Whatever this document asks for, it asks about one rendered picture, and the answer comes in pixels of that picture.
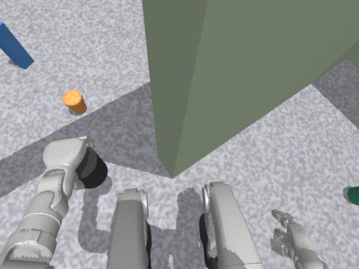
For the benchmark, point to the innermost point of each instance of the right robot foot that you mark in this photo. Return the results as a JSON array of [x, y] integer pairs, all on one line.
[[211, 263]]

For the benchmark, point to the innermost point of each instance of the left robot hand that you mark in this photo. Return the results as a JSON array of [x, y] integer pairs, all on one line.
[[69, 152]]

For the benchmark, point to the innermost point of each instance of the right robot hand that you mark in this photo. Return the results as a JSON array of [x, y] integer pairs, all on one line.
[[296, 238]]

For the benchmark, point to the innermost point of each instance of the right robot arm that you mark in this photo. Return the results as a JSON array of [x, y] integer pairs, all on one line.
[[308, 259]]

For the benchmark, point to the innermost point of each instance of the left robot arm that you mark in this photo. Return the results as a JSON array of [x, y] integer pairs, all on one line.
[[33, 243]]

